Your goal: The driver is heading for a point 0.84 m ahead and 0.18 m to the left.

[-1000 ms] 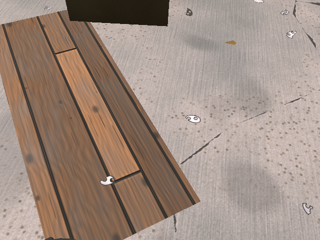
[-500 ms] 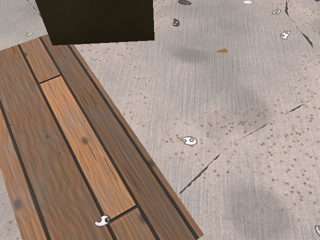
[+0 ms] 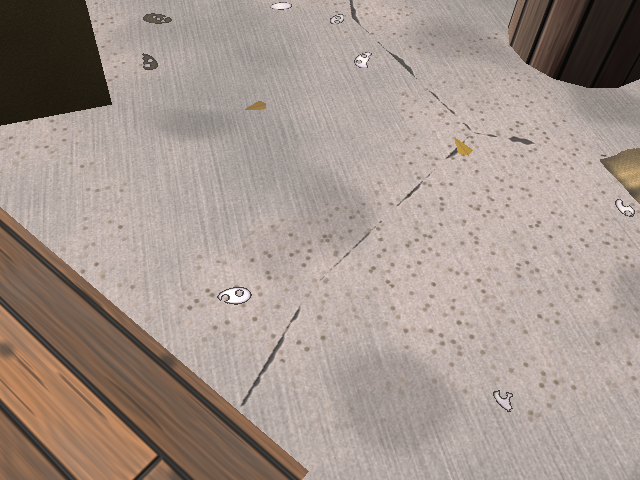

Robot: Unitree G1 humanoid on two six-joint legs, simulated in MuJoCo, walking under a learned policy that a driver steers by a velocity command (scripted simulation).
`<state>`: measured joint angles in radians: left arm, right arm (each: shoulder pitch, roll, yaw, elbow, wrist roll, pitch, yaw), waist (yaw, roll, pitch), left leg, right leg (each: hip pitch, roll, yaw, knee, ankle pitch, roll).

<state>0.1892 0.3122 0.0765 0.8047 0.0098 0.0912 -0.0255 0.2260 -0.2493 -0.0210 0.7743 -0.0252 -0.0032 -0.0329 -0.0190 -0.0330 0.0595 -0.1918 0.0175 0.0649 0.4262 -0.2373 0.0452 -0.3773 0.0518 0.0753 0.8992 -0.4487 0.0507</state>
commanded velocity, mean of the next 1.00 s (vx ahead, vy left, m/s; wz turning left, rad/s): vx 0.23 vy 0.00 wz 0.27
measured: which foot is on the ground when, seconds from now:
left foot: down 0.00-0.12, up 0.14-0.44, down 0.46-1.00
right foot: up 0.00-0.08, down 0.10-0.46, up 0.48-0.96, down 0.98-1.00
